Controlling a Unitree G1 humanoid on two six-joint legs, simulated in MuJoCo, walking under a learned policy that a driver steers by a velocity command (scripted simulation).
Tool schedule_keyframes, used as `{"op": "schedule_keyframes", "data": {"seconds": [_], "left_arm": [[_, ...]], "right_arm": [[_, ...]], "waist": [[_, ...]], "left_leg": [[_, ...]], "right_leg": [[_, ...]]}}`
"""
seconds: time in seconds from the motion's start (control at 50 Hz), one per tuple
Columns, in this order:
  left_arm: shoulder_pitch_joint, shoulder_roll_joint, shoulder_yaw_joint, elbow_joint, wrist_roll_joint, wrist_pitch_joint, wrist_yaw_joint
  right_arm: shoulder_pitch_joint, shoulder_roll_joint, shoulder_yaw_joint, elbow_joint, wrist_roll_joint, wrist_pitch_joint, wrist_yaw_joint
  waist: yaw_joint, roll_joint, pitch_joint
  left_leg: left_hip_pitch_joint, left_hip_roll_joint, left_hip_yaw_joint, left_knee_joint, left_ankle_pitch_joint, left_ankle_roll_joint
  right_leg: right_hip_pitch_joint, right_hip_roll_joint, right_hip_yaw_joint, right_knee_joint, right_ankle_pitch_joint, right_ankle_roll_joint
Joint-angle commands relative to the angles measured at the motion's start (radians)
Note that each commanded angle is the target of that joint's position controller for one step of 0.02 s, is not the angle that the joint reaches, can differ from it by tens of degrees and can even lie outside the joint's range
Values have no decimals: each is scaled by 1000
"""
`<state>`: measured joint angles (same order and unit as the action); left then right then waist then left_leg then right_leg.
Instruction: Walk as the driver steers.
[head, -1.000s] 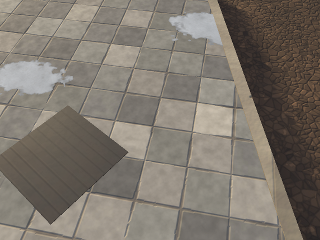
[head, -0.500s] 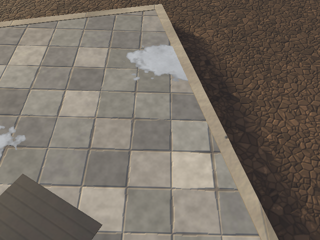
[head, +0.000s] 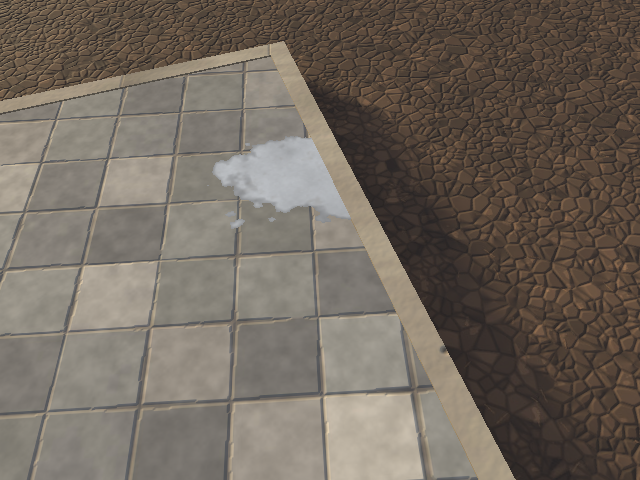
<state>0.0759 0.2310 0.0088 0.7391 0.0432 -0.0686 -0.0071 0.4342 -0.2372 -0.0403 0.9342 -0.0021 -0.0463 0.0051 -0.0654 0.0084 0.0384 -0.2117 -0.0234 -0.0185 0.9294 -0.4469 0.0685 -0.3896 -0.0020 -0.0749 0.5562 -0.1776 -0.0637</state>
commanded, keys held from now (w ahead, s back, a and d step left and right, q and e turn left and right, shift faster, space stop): w+q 1.00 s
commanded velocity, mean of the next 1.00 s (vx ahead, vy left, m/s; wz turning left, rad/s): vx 0.50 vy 0.00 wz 0.54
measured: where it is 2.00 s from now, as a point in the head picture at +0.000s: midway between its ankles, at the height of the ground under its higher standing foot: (97, 323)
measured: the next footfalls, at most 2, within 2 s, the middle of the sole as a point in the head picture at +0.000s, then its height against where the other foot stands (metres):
left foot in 0.46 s outside the picture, level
right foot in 0.98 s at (271, 375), level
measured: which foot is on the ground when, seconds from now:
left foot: up 0.00-0.44, down 0.46-1.00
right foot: down 0.00-0.48, up 0.50-0.96, down 0.98-1.00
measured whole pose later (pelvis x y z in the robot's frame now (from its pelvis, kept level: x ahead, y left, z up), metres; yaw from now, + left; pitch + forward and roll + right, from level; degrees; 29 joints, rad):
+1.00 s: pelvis +0.52 +0.12 -0.01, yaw +35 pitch +2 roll +1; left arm 0.03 0.25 0.01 0.68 0.04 -0.06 -0.01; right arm 0.45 -0.30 -0.08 0.87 -0.01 -0.04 0.00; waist -0.09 -0.01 0.03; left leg -0.01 -0.14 -0.22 0.53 -0.47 0.10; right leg -0.47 0.00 0.01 0.52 -0.09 -0.01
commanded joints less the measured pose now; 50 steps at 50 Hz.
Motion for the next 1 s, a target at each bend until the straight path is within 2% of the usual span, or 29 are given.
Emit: {"op": "schedule_keyframes", "data": {"seconds": [0.02, 0.06, 0.12, 0.18, 0.24, 0.3, 0.34, 0.36, 0.4, 0.42, 0.44, 0.46, 0.48, 0.5, 0.52, 0.54, 0.56, 0.58, 0.6, 0.64, 0.68, 0.76, 0.84, 0.88, 0.92, 0.94, 0.96, 0.98, 1.0], "left_arm": [[177, 108, 41, 13, -16, -3, 7], [170, 83, 36, 29, -21, -19, 13], [208, 98, 45, 56, -30, -43, 14], [254, 96, 49, 85, -27, -44, 17], [278, 94, 48, 108, -24, -42, 17], [320, 120, 55, 131, -22, -37, 21], [353, 132, 60, 150, -20, -28, 25], [361, 139, 61, 158, -20, -23, 28], [358, 165, 67, 165, -17, -11, 35], [356, 181, 72, 169, -16, -2, 38], [353, 197, 76, 169, -16, 9, 38], [339, 201, 76, 160, -19, 16, 36], [348, 148, 62, 118, -29, 11, 29], [307, 104, 59, 45, -29, 1, 11], [183, 157, 65, 15, -20, -11, 7], [162, 130, 56, 7, -34, -24, 3], [189, 124, 55, 25, -34, -29, 5], [194, 121, 56, 23, -15, -16, 6], [229, 115, 54, 35, 1, 3, 4], [235, 102, 52, 30, 10, 32, -2], [174, 93, 49, 4, 7, 43, -6], [1, 95, 44, -56, 0, 43, -9], [-117, 94, 34, -101, -9, 32, -16], [-152, 102, 31, -123, -14, 23, -17], [-115, 123, 35, -126, -18, 14, -15], [-51, 136, 40, -111, -20, 10, -10], [53, 160, 51, -79, -20, 4, -1], [190, 191, 65, -47, -13, -9, 12], [357, 267, 82, -43, 12, -14, 32]], "right_arm": [[-24, -93, -29, -72, -7, 0, 6], [-20, -78, -32, -64, -26, 24, 21], [-83, -59, -34, -87, -27, 43, 37], [-181, -53, -31, -120, -29, 49, 47], [-286, -38, -19, -158, -28, 45, 57], [-393, -30, -5, -199, -32, 42, 68], [-438, -37, -3, -223, -34, 40, 71], [-446, -42, -4, -230, -35, 39, 70], [-419, -56, -11, -230, -37, 40, 63], [-369, -68, -18, -220, -38, 39, 57], [-275, -87, -30, -195, -39, 33, 50], [-119, -119, -50, -145, -47, 23, 38], [3, -228, -86, -121, -57, 23, 20], [-49, -312, -106, -143, -24, 35, 16], [-39, -294, -102, -145, -10, 46, 10], [-86, -247, -90, -134, -5, 44, 1], [-130, -194, -76, -132, -4, 38, -3], [-164, -166, -67, -132, 1, 30, -7], [-192, -147, -59, -142, 2, 20, -7], [-176, -155, -58, -139, 6, -1, -1], [-142, -179, -65, -134, 2, -7, 2], [-59, -180, -66, -122, 1, -6, 3], [13, -189, -68, -114, -6, -5, -5], [28, -197, -69, -115, -12, -4, -11], [-1, -213, -73, -127, -15, -5, -19], [-37, -222, -75, -138, -17, -6, -19], [-62, -232, -76, -145, -17, -11, -14], [-78, -221, -73, -147, -8, -18, -5], [-68, -138, -49, -180, 2, -27, 1]], "waist": [[91, -94, -39], [56, -119, -10], [43, -90, -8], [54, -80, 17], [69, -73, 43], [98, -74, 63], [110, -69, 72], [109, -69, 70], [89, -90, 36], [63, -104, -2], [24, -104, -59], [-49, -65, -146], [-87, 59, -255], [-28, 231, -313], [-66, 61, -251], [-29, 24, -130], [26, -31, -49], [62, -31, -21], [89, -20, -32], [103, -9, -47], [90, 5, -28], [26, 39, 8], [-22, 48, 2], [-30, 58, 2], [3, 70, 0], [39, 77, -12], [85, 68, -57], [159, 10, -132], [213, -103, -296]], "left_leg": [[-390, 87, -43, 217, 106, 15], [-347, 105, -32, 199, 152, -7], [-399, 111, -21, 200, 236, -25], [-488, 123, -12, 144, 335, -40], [-487, 115, 23, -20, 425, -43], [-451, 106, 86, -169, 450, -20], [-438, 92, 120, -231, 405, 8], [-422, 79, 136, -257, 369, 24], [-335, 19, 181, -289, 269, 64], [-264, -18, 195, -298, 209, 89], [-157, -57, 195, -327, 172, 116], [57, -77, 165, -410, 210, 151], [348, 129, -132, -455, 61, 230], [529, 360, -676, -599, 133, 361], [492, 352, -622, -645, 228, 347], [367, 336, -489, -653, 308, 322], [227, 283, -396, -669, 422, 272], [142, 230, -327, -677, 502, 243], [92, 196, -279, -687, 548, 232], [50, 160, -243, -698, 602, 234], [27, 139, -237, -722, 553, 225], [80, 121, -264, -728, 503, 188], [176, 130, -295, -669, 601, 173], [211, 144, -322, -630, 658, 165], [198, 155, -352, -592, 694, 135], [158, 149, -353, -553, 742, 113], [123, 123, -348, -458, 823, 92], [57, 57, -297, -265, 796, 66], [-68, -9, -214, 23, 505, 42]], "right_leg": [[335, -317, 381, -359, -126, -97], [257, -263, 237, -391, 16, -67], [267, -256, 129, -414, 162, -74], [298, -250, 46, -426, 215, -82], [311, -231, -37, -418, 275, -76], [355, -250, -90, -409, 331, -72], [420, -266, -116, -380, 403, -65], [451, -272, -132, -351, 472, -60], [498, -273, -170, -235, 768, -46], [512, -275, -182, -134, 903, -44], [503, -275, -188, 21, 943, -43], [404, -258, -203, 251, 817, -20], [112, -206, -208, 576, 428, 25], [-259, 26, -83, 900, -351, 85], [-368, -21, 84, 910, -286, 76], [-376, -69, 93, 843, -197, 68], [-310, -105, 94, 728, -155, 65], [-251, -121, 102, 664, -152, 74], [-191, -125, 103, 628, -146, 85], [-164, -118, 87, 570, -135, 105], [-197, -115, 75, 486, -68, 120], [-277, -100, 79, 284, 87, 132], [-286, -57, 82, 143, 146, 120], [-263, -36, 86, 90, 126, 106], [-158, -19, 100, 21, 83, 83], [-44, 0, 97, -15, 43, 67], [108, 30, 82, -42, 8, 49], [309, -6, 106, -107, 26, 19], [544, -249, 348, -142, -214, -29]]}}
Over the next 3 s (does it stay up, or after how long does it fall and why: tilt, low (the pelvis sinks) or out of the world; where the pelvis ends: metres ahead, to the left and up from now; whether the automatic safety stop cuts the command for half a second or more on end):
stays up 0.90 1.06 0.01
